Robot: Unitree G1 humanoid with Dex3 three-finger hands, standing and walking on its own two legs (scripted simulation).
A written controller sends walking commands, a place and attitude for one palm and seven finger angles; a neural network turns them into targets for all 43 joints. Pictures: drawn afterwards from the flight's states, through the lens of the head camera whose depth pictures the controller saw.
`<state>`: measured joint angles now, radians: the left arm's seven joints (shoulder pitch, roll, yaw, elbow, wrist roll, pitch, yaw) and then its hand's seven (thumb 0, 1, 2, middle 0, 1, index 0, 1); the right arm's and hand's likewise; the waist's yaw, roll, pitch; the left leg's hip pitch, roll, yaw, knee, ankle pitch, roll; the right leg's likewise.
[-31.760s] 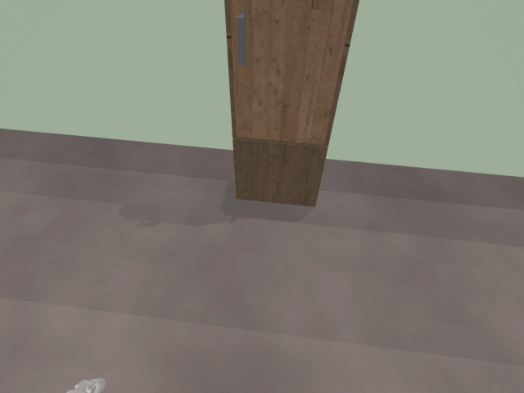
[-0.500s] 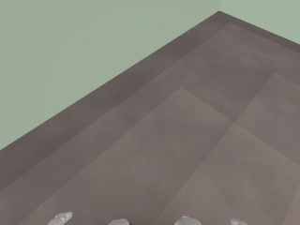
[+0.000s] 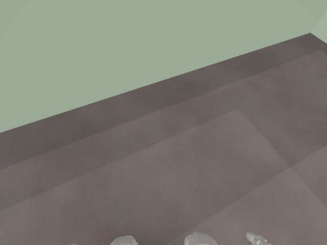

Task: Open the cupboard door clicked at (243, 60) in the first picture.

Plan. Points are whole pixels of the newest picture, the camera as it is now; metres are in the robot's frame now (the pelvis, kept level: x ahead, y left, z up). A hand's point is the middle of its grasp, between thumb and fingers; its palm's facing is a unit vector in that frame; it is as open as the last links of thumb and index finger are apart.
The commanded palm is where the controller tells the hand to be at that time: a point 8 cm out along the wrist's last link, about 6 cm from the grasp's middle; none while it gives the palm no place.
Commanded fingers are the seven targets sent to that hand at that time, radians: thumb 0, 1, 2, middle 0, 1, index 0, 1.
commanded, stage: turn to face it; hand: left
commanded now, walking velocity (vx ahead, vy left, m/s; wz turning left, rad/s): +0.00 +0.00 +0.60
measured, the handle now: out of the picture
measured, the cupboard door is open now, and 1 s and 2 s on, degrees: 44 44 44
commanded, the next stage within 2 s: none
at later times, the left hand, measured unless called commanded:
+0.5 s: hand out of the picture +0.03 +0.18 -0.17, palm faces +0.31 -0.93 -0.21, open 7.4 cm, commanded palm none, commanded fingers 0.00 0.90 0.90 -0.20 -0.30 -0.20 -0.30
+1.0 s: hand out of the picture -0.01 +0.15 -0.14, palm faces +0.58 -0.77 -0.28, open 7.4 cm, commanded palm none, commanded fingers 0.00 0.90 0.90 -0.20 -0.30 -0.20 -0.30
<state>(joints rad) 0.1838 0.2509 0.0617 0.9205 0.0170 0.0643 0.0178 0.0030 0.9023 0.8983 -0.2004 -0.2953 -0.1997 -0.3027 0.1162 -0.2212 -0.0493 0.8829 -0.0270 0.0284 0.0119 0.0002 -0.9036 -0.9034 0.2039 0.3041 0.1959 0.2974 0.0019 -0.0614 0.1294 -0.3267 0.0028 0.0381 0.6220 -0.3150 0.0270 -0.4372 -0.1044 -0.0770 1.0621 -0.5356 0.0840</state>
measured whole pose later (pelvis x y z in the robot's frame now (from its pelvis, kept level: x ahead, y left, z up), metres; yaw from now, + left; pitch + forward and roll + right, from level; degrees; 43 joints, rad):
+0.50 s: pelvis +0.01 -0.03 +0.00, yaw +19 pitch +1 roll +0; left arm 0.20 0.22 0.04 0.87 0.02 0.02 0.01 0.00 0.90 0.90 -0.20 -0.30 -0.20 -0.30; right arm 0.15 -0.25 -0.07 0.89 -0.02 0.06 0.04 0.00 -0.90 -0.90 0.20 0.30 0.19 0.30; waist -0.02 -0.05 0.10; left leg -0.31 0.02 0.08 0.62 -0.31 -0.04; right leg -0.27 -0.16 -0.18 0.63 -0.36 0.06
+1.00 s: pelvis +0.04 -0.07 +0.01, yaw +37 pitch +0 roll +1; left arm 0.18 0.21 0.04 0.87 0.03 0.02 0.02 0.00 0.90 0.90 -0.20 -0.29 -0.20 -0.30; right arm 0.14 -0.26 -0.09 0.92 -0.02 0.09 0.03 0.00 -0.90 -0.90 0.20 0.30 0.20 0.30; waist -0.02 0.00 0.11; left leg -0.48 0.01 0.02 1.07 -0.46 -0.06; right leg -0.23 -0.10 -0.12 0.53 -0.31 0.01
